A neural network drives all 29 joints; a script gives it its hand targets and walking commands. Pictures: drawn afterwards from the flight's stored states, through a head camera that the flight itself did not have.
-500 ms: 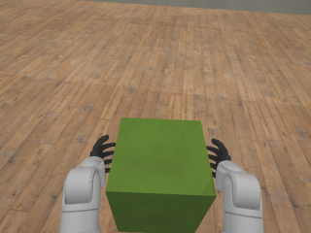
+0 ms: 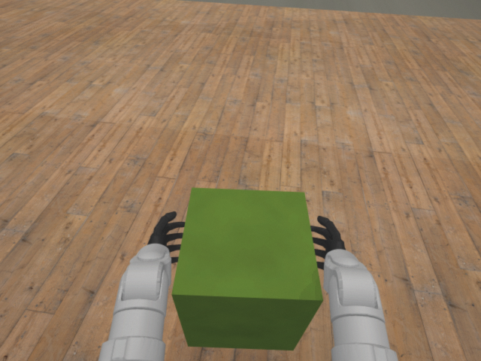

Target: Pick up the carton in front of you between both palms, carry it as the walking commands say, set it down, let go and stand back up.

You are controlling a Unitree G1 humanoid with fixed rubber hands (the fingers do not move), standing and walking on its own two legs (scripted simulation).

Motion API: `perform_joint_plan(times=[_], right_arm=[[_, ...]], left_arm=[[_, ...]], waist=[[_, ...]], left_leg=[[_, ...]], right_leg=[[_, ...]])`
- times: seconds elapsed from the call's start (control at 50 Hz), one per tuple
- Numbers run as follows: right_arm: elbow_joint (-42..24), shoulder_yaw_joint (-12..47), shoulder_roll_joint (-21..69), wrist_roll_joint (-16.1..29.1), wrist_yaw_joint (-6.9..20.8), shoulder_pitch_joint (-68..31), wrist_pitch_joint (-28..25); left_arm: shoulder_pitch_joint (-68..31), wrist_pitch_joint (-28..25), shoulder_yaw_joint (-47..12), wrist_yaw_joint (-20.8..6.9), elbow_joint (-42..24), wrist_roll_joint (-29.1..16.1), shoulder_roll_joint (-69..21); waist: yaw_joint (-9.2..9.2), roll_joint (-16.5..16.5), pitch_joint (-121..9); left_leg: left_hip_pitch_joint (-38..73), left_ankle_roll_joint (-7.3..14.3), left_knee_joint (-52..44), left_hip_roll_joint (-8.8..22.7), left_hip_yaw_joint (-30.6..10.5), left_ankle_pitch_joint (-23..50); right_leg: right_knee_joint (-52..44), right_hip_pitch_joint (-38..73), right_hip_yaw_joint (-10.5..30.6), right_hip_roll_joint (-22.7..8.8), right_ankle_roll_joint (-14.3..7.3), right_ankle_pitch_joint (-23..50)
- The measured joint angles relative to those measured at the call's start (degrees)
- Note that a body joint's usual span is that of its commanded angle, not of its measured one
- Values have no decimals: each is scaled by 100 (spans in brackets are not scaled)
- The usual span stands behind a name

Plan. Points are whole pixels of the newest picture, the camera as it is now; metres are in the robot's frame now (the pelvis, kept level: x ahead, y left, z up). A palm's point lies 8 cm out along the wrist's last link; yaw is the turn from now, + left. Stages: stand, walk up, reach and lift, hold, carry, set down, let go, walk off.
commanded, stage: carry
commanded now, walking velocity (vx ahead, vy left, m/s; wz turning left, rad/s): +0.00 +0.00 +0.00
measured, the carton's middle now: (244, 271) +0.30 +0.00 -0.04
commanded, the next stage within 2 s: hold in 0.78 s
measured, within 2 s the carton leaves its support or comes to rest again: neither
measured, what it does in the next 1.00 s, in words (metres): stands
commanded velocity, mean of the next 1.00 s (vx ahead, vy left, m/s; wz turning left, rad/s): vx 0.00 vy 0.00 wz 0.00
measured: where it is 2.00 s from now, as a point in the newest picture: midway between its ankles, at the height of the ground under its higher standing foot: outside the picture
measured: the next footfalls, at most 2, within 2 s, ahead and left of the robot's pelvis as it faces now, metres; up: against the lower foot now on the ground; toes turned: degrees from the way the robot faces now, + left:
none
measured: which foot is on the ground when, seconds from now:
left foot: down 0.00-1.00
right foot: down 0.00-1.00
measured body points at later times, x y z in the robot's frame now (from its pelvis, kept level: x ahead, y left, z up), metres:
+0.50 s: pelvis -0.01 +0.01 +0.00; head -0.03 +0.01 +0.45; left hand +0.29 +0.16 +0.03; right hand +0.30 -0.14 +0.03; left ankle -0.05 +0.09 -0.73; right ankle +0.07 -0.12 -0.73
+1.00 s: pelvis -0.01 +0.00 +0.01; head -0.03 -0.01 +0.46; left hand +0.26 +0.20 +0.03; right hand +0.30 -0.10 +0.03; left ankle -0.05 +0.09 -0.73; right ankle +0.07 -0.14 -0.73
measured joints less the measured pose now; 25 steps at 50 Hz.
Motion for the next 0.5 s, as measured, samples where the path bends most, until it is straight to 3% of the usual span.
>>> perform_joint_plan(times=[0.14,0.26,0.5], right_arm=[[114,-125,34,-18,5,-145,-424],[-262,47,-1,116,-43,10,-219],[-268,85,-14,121,-43,74,-91]], left_arm=[[-143,-426,134,-12,114,20,-34],[10,-230,-14,14,-256,-104,0],[67,-96,-59,20,-261,-108,12]], waist=[[-16,7,126],[-23,26,111],[-7,29,102]], left_leg=[[-123,27,66,-15,3,25],[-174,40,139,-14,-2,-16],[-141,78,158,-37,8,-34]], right_leg=[[-12,-87,5,-20,5,71],[37,-126,5,-30,20,50],[32,-84,18,-52,58,58]])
